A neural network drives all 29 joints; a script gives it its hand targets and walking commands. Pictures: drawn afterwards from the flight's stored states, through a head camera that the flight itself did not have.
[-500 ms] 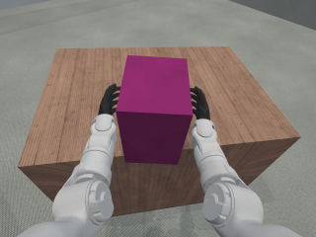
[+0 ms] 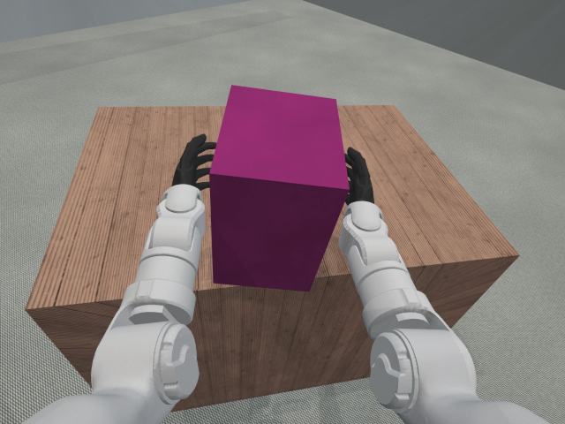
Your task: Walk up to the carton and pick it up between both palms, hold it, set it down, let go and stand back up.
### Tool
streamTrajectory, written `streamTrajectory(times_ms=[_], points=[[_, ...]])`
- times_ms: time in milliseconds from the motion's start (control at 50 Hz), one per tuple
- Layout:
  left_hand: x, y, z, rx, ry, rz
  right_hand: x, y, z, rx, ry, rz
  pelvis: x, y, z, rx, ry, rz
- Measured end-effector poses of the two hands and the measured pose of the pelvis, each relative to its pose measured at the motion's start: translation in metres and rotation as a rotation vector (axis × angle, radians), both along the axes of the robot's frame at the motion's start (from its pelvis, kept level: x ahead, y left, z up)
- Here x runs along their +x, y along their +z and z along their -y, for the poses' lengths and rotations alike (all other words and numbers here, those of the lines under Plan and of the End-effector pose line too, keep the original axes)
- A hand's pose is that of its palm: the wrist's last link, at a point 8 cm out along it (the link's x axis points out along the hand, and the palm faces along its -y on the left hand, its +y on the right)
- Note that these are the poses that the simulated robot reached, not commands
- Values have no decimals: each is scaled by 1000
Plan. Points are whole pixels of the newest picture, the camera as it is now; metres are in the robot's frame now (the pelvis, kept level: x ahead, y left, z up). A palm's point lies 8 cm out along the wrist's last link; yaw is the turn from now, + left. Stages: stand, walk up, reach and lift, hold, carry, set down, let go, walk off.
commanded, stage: reach and lift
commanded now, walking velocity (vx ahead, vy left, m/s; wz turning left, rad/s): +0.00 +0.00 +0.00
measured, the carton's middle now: (272, 194) +0.43 +0.02 +0.11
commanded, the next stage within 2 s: hold in 1.78 s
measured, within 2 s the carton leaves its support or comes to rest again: neither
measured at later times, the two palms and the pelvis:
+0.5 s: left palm (181, 176) +0.38 +0.15 +0.17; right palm (361, 197) +0.38 -0.10 +0.16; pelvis +0.00 +0.01 +0.00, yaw +1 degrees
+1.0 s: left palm (184, 159) +0.38 +0.14 +0.20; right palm (373, 183) +0.37 -0.11 +0.19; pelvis +0.00 +0.01 +0.00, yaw +1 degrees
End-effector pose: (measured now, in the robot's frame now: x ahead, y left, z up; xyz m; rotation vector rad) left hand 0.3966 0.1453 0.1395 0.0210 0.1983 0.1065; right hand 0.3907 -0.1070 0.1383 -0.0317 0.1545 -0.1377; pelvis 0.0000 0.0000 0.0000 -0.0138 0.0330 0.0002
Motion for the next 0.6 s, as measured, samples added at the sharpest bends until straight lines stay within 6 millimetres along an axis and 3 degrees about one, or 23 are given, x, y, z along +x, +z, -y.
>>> streamTrajectory(times_ms=[160,600], points=[[-2,10,-4,-3,2,14,-1,13,-4,2,1,17,1,0,1,0,11,25],[-15,36,0,28,-6,6,-17,24,-1,55,-18,13,-2,0,-7,-5,20,83]])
